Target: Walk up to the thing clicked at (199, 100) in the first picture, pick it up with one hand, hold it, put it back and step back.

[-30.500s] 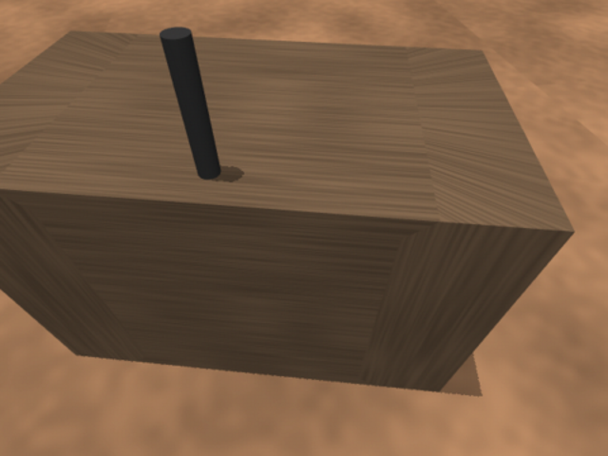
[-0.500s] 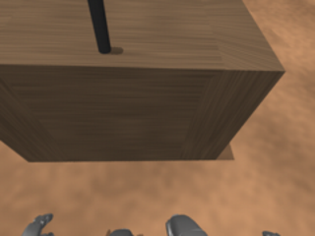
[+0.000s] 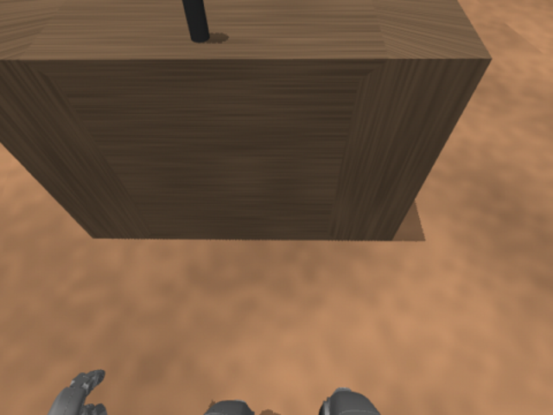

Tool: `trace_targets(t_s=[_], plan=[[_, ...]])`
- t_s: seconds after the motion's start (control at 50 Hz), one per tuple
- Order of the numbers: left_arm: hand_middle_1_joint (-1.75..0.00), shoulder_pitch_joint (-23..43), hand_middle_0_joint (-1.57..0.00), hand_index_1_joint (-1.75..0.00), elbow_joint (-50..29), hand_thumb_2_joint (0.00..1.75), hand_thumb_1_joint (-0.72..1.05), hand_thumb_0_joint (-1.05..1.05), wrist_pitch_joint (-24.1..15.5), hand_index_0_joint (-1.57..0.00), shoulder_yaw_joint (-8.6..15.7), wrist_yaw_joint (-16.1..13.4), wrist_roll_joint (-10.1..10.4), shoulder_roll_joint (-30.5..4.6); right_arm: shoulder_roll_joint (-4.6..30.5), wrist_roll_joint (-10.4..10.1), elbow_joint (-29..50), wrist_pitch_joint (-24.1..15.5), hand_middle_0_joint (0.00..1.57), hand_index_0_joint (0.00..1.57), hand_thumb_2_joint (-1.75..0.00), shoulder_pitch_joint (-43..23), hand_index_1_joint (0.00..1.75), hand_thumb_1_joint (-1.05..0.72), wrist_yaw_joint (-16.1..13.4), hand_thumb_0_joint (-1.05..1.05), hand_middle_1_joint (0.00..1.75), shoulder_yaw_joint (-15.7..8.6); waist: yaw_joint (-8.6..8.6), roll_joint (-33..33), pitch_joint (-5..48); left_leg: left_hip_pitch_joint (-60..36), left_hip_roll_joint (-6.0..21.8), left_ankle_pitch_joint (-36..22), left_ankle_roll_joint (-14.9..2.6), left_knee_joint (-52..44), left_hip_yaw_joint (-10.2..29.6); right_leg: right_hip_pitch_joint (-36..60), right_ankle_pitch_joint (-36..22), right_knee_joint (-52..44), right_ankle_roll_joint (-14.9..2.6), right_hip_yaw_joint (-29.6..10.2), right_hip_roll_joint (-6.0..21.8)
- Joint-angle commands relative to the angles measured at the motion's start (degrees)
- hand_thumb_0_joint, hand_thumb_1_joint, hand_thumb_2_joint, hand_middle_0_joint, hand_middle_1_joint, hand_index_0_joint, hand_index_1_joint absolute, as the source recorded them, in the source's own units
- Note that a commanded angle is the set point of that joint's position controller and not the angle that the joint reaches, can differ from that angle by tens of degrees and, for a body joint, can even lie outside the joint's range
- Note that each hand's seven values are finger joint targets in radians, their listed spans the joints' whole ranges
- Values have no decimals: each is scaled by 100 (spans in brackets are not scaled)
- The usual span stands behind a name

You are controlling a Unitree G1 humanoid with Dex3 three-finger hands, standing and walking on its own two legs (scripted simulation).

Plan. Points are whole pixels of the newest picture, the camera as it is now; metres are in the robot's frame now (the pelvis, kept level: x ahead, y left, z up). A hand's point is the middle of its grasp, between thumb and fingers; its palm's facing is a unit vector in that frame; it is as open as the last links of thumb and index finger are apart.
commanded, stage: step back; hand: left
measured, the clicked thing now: out of the picture +0.86 +0.20 +0.17
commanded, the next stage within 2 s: stand in 1.54 s
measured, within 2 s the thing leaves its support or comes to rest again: neither
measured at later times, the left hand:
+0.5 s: hand out of the picture -0.10 +0.25 -0.13, palm faces -0.06 -0.90 -0.42, open 7.4 cm
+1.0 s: hand out of the picture -0.15 +0.25 -0.13, palm faces +0.03 -0.92 -0.38, open 7.4 cm
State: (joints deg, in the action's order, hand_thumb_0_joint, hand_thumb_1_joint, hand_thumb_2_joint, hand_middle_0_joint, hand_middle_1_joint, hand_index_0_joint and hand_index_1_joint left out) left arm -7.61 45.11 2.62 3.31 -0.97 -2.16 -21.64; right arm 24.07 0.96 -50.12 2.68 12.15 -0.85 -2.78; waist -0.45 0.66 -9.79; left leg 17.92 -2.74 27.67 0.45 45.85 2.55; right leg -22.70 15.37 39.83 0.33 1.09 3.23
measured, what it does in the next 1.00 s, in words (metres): walks backwards: left foot, then right foot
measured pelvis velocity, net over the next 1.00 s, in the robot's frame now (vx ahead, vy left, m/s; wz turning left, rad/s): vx -0.21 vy -0.02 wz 0.02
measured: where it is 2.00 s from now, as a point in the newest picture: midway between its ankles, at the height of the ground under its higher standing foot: outside the picture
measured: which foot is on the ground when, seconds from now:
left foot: up 0.00-0.00, down 0.02-0.38, up 0.40-0.64, down 0.66-1.00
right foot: down 0.00-0.04, up 0.06-0.34, down 0.36-1.00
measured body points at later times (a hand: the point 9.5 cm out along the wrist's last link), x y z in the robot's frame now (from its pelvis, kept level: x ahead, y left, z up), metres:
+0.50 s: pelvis -0.17 -0.02 +0.01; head -0.14 -0.04 +0.45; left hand -0.10 +0.29 -0.10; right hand -0.07 -0.34 -0.11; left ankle -0.12 +0.12 -0.66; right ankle -0.18 -0.14 -0.72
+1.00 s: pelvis -0.21 -0.02 +0.01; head -0.20 -0.03 +0.46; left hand -0.15 +0.30 -0.10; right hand -0.14 -0.33 -0.12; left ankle -0.20 +0.11 -0.70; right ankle -0.19 -0.13 -0.72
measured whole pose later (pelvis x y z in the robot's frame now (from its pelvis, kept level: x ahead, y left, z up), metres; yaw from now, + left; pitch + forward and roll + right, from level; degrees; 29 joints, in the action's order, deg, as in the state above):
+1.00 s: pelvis -0.21 -0.02 +0.01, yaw +1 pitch -3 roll +0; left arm -12.1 57.2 -1.7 3.4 0.9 -2.3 -21.0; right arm 21.3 1.8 -57.1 0.7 12.6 0.8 -2.7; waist -1.1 1.6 -3.4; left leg 18.1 -0.5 26.8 -0.3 44.9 4.6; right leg -13.7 16.7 33.1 -1.6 1.8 -0.4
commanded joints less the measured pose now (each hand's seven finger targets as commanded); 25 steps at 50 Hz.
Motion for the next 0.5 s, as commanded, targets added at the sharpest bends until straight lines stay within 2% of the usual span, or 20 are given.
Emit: trace_targets(t_s=[0.0,0.02,0.04,0.06,0.08,0.1,0.12,0.16,0.22,0.28,0.3,0.32,0.34,0.36,0.38,0.4,0.42,0.44,0.46,0.48], plan=[[-30,19,-20,-30,-487,90,90,0,32,-20,298,-59,104,-1261,1124,105,249,-207,20,20,-90,478,30,-90,-82,0,30,-426,44,-592,1432,-832,521,-1635,-314,-2357,420,587,-1413,44,-574,-1069,724],[-30,-13,-20,-30,-539,90,90,0,26,-20,211,-51,140,-1000,1762,148,347,-188,20,20,-90,214,30,-90,-46,0,30,-540,32,966,1308,-1087,1894,-2372,-1007,-2565,2301,-711,584,1076,-162,-334,-334],[-30,449,-20,-30,-558,90,90,0,34,-20,384,-145,125,-1255,2137,121,477,-187,20,20,-90,51,30,-90,-1,0,30,-595,309,1260,1285,-114,2661,-2897,-1820,-2749,3065,-321,2287,2292,-72,-590,-617],[-30,485,-20,-30,-443,90,90,0,62,-20,423,-147,95,-1331,1867,131,452,-231,20,20,-90,-104,30,-90,-23,0,30,-562,205,703,1187,80,2550,-3288,-1809,-2590,2693,-181,2145,3001,-103,-1116,-687],[-30,281,-20,-30,-347,90,90,0,67,-20,411,-134,170,-1237,1557,147,479,-239,20,20,-90,-372,30,-90,-57,0,30,-440,-2,276,1153,-171,2111,-3828,-1576,-2319,1880,-368,1900,3308,-163,-1344,-809],[-30,-8,-20,-30,-181,90,90,0,64,-20,380,-127,216,-1171,1365,150,508,-228,20,20,-90,-618,30,-90,-90,0,30,-361,-196,281,1128,-227,1874,-3859,-1419,-2178,1424,-427,1651,3482,-168,-1266,-830],[-30,-189,-20,-30,-107,90,90,0,56,-20,394,-100,205,-1210,1309,111,535,-224,20,20,-90,-711,30,-90,-108,0,30,-345,-256,463,1051,-128,1834,-3829,-1381,-2077,1188,-326,1479,3428,-118,-1099,-778],[-30,-262,-20,-30,-80,90,90,0,30,-20,393,-58,144,-1112,1168,135,528,-190,20,20,-90,-643,30,-90,-73,0,30,-322,-176,698,961,-431,1674,-3915,-1401,-1989,1041,-334,1552,2907,23,-906,-756],[-30,-165,-20,-30,-138,90,90,0,-32,-20,334,-27,121,-1058,1217,134,542,-133,20,20,-90,-401,30,-90,-86,0,30,-365,33,906,1146,-1001,1821,-3887,-1433,-1809,1099,-114,1571,1321,110,-624,-521],[-30,-381,-20,-30,65,90,90,0,-138,-20,310,-1,102,-996,1336,82,491,-32,20,20,-90,-373,30,-90,-39,0,30,-374,59,1075,1629,-1243,1578,-3330,-1207,-1485,901,585,902,-619,-1,-154,-507],[-30,-712,-20,-30,269,90,90,0,-175,-20,303,-9,79,-988,1418,49,518,13,20,20,-90,-520,30,-90,-17,0,30,-389,-117,1096,1752,-910,1553,-3000,-1102,-1376,785,1136,343,-1326,-85,99,-536],[-30,-865,-20,-30,407,90,90,0,-211,-20,337,-29,33,-1101,1281,24,512,44,20,20,-90,-593,30,-90,7,0,30,-340,-178,901,1712,-408,1381,-2374,-862,-1222,709,1563,66,-1725,-165,-34,-514],[-30,-857,-20,-30,398,90,90,0,-256,-20,441,-34,-42,-1435,980,5,563,29,20,20,-90,-548,30,-90,34,0,30,-248,-139,147,1472,656,876,-1285,-523,-663,563,1851,506,-1822,-349,-1235,89],[-30,-682,-20,-30,296,90,90,0,-223,-20,611,-15,-40,-2104,777,-20,715,5,20,20,-90,-849,30,-90,-27,0,30,-230,-413,-1436,1137,1368,-157,437,-154,448,228,968,708,-2281,-1204,-2964,1542],[-30,-289,-20,-30,109,90,90,0,-251,-20,632,-30,-69,-2356,1015,21,673,52,20,20,-90,-939,30,-90,-88,0,30,-352,-425,-1411,653,1030,43,775,30,1620,810,-377,842,-2577,-1801,-3722,2278],[-30,31,-20,-30,19,90,90,0,-285,-20,563,-62,-26,-2071,1141,-1,574,71,20,20,-90,-805,30,-90,-69,0,30,-378,-197,-796,443,967,37,361,20,2180,1127,-535,750,-2414,-1649,-3087,2028],[-30,514,-20,-30,-51,90,90,0,-307,-20,461,-96,-23,-1797,1106,-46,419,49,20,20,-90,-519,30,-90,-52,0,30,-360,116,-413,439,1040,-152,-3,-4,2367,1071,-268,48,-1973,-1369,-2151,1516],[-30,560,-20,-30,-22,90,90,0,-311,-20,440,-104,-58,-1621,1063,-62,325,5,20,20,-90,-403,30,-90,-33,0,30,-341,163,-474,569,1036,-214,-169,25,2278,807,-16,-132,-1734,-1199,-1611,1184],[-30,381,-20,-30,24,90,90,0,-336,-20,449,-97,-65,-1547,1026,-43,302,-41,20,20,-90,-325,30,-90,-13,0,30,-317,83,-672,687,982,-166,-280,85,2161,638,215,-9,-1647,-1126,-1393,990],[-30,179,-20,-30,56,90,90,0,-358,-20,453,-71,-66,-1564,1028,-5,268,-74,20,20,-90,-291,30,-90,8,0,30,-308,-56,-795,767,953,-78,-246,119,1842,480,437,479,-1630,-1063,-1346,876]])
